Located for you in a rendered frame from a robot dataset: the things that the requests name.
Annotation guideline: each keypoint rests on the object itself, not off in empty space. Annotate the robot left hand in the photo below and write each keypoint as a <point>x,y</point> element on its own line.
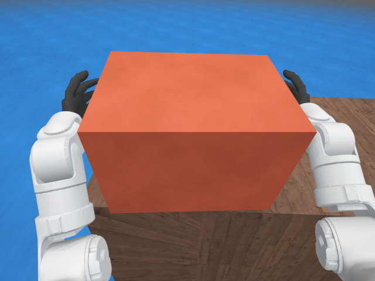
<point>75,97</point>

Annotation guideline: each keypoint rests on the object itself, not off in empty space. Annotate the robot right upper arm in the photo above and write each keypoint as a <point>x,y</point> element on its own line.
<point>346,245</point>

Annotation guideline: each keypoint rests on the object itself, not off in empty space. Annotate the pedestal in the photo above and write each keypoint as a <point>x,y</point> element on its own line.
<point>235,245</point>

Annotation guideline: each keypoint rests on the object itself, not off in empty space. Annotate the right robot forearm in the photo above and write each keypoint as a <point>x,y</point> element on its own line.
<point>335,163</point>

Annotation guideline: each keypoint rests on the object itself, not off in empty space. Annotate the left robot forearm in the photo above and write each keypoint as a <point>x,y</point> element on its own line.
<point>59,178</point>

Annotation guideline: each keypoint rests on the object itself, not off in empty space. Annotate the carton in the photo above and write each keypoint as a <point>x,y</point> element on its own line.
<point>173,132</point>

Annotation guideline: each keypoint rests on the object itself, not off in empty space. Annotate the robot right hand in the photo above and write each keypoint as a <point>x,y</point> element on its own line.
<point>297,87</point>

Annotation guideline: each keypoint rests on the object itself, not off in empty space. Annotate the robot left upper arm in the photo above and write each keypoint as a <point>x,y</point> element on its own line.
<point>79,259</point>

